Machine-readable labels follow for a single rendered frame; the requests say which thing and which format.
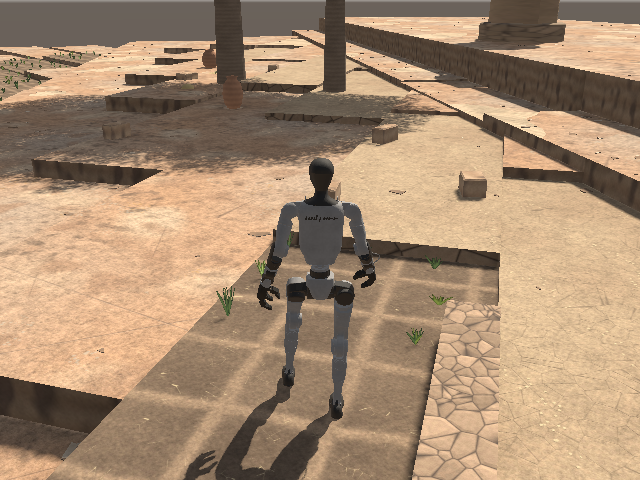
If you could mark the robot left forearm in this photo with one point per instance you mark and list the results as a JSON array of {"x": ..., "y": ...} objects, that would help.
[{"x": 271, "y": 268}]

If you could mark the right robot shin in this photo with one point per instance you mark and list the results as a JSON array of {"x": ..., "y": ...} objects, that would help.
[{"x": 339, "y": 366}]

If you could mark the left robot upper arm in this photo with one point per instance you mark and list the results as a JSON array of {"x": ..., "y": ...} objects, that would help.
[{"x": 289, "y": 211}]

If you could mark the right robot upper arm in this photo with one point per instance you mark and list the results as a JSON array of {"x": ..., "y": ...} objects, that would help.
[{"x": 352, "y": 211}]

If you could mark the left robot hand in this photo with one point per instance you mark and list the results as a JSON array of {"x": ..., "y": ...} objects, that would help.
[{"x": 263, "y": 294}]

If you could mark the right robot foot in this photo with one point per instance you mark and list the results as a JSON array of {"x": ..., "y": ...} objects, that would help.
[{"x": 336, "y": 410}]

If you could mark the robot right forearm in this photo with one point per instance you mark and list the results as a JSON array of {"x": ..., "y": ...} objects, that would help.
[{"x": 367, "y": 261}]

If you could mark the right robot hand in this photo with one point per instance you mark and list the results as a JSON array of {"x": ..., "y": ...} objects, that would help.
[{"x": 362, "y": 273}]

